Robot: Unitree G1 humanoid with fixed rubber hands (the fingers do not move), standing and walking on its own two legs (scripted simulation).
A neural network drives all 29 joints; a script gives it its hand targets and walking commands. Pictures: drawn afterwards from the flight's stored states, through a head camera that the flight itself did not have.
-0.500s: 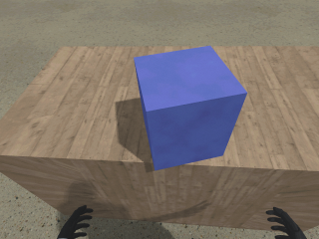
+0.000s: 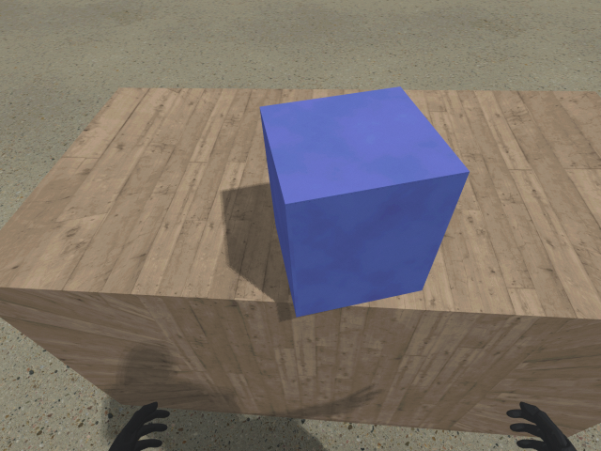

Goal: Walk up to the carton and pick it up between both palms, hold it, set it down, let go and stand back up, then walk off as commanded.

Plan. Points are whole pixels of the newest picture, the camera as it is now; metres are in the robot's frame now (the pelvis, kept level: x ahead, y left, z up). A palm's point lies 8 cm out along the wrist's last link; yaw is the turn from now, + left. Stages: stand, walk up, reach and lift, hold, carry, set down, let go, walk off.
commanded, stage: walk up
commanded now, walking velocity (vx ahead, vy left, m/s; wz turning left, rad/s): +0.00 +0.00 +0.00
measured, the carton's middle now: (346, 205) +0.45 -0.03 +0.08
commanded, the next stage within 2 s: none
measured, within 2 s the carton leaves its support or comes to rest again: neither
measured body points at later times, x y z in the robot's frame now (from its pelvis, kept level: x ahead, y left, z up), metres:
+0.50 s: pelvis +0.02 -0.01 +0.00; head +0.04 -0.02 +0.45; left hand +0.14 +0.28 -0.10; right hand +0.15 -0.33 -0.09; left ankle +0.01 +0.12 -0.72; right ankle +0.02 -0.13 -0.72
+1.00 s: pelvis +0.02 -0.03 +0.01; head +0.03 -0.04 +0.46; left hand +0.15 +0.26 -0.09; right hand +0.14 -0.36 -0.09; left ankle +0.00 +0.11 -0.71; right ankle +0.03 -0.13 -0.72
